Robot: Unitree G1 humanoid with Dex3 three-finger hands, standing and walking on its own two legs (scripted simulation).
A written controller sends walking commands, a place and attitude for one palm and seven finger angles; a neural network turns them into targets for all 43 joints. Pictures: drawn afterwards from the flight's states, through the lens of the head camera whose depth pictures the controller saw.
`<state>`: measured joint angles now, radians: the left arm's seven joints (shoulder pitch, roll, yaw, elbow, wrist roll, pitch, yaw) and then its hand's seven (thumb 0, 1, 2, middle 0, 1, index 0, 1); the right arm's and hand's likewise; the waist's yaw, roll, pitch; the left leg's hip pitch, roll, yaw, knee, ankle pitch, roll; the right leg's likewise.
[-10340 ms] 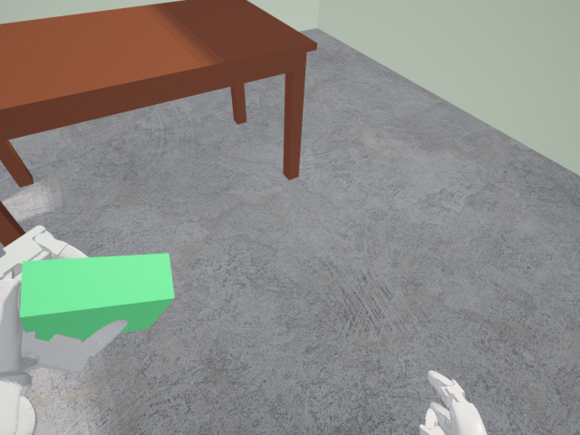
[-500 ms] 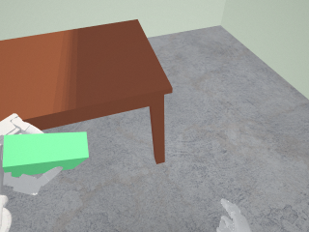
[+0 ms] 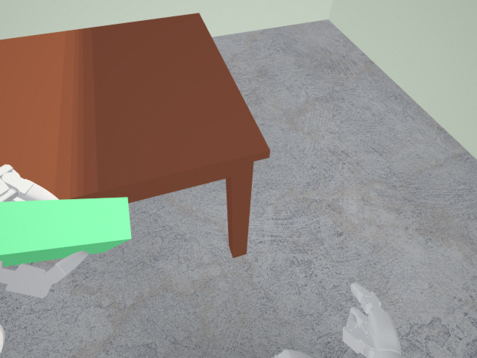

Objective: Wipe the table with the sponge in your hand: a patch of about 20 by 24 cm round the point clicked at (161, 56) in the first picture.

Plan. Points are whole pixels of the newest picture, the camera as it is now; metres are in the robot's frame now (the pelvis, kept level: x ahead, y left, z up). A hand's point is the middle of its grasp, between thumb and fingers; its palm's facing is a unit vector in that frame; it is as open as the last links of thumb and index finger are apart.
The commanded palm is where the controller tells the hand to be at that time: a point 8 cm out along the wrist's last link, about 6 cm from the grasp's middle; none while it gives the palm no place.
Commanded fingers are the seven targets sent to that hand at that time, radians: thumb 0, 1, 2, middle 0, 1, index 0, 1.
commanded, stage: take the last steps up to it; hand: left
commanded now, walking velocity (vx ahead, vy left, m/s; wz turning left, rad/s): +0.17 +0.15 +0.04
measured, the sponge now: (79, 231) +0.24 +0.21 +0.15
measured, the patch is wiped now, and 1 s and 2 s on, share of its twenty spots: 0.00 0.00 0.00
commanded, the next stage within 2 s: come to a stop and stand still in 0.10 s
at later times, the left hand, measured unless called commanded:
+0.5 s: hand (45, 172) +0.31 +0.27 +0.17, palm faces +0.36 -0.81 -0.46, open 9.3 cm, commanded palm +0.24 +0.31 +0.19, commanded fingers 0.00 0.10 1.30 -1.20 -1.60 -1.20 -1.60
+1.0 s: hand (68, 208) +0.26 +0.22 +0.17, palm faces +0.36 -0.84 -0.40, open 9.3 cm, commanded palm +0.21 +0.27 +0.19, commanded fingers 0.00 0.10 1.30 -1.20 -1.60 -1.20 -1.60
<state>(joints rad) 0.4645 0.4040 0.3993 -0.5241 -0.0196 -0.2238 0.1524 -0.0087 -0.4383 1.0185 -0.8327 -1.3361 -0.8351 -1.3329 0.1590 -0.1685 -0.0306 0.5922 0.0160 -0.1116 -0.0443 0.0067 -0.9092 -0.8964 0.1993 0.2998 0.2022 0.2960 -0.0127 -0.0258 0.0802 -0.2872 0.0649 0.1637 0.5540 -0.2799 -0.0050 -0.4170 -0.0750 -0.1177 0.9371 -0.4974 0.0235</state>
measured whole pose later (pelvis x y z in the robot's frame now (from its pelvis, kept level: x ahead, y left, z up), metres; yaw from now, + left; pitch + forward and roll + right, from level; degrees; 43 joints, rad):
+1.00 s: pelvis +0.04 -0.01 +0.01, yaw -1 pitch -1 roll +1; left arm 0.48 0.35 0.33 -0.48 -0.03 -0.16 0.15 -0.01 -0.44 1.02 -0.83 -1.33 -0.84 -1.33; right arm 0.22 -0.22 0.01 0.63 0.00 -0.06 -0.08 0.01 -0.91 -0.90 0.20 0.30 0.20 0.30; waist -0.02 -0.02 0.02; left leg -0.27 0.01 0.05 0.69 -0.40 -0.02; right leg -0.25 0.03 -0.14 0.46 -0.20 -0.11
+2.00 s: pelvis -0.01 +0.01 +0.01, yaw -3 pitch -3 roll +0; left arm 0.40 0.38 0.32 -0.39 -0.01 -0.26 0.07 -0.01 -0.43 1.02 -0.83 -1.34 -0.83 -1.34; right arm 0.26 -0.20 0.03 0.59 -0.01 -0.19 -0.02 0.01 -0.91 -0.90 0.20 0.30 0.20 0.30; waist 0.04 -0.05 0.05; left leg -0.20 -0.02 0.02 0.48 -0.24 0.03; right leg -0.27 0.06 -0.08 0.40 -0.14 -0.06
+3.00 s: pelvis +0.14 +0.18 -0.02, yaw -5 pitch -1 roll +2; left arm 0.48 0.45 0.46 -0.59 -0.02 -0.27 0.12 0.00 -0.43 1.02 -0.82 -1.35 -0.82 -1.35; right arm 0.21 -0.19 -0.02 0.61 0.01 -0.13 0.00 0.01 -0.91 -0.90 0.20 0.30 0.21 0.30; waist 0.00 -0.05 0.12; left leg -0.39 0.02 0.06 0.70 -0.28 -0.01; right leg -0.36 -0.09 0.02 0.93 -0.50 0.02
